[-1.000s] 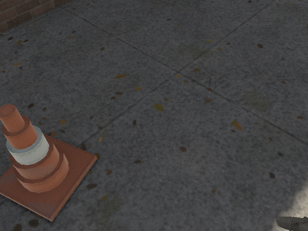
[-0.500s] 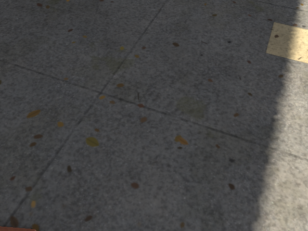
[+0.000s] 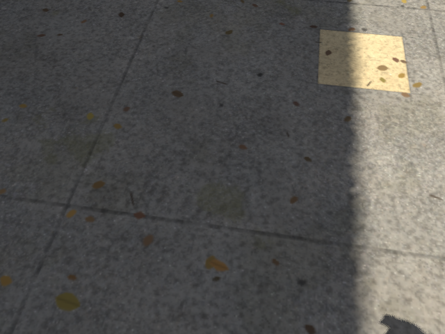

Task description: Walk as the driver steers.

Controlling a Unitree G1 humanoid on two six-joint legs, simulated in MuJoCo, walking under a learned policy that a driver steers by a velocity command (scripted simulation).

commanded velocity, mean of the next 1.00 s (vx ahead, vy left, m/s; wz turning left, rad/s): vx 0.06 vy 0.00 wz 0.45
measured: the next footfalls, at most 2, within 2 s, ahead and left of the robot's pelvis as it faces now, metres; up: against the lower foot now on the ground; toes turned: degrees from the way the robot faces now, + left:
left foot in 0.36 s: +0.18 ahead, +0.18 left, +0.00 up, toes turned +12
right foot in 0.92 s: +0.24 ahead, -0.03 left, +0.00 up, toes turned +36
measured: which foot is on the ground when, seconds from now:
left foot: up 0.00-0.34, down 0.36-0.92, up 0.94-1.00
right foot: down 0.00-0.36, up 0.38-0.90, down 0.92-1.00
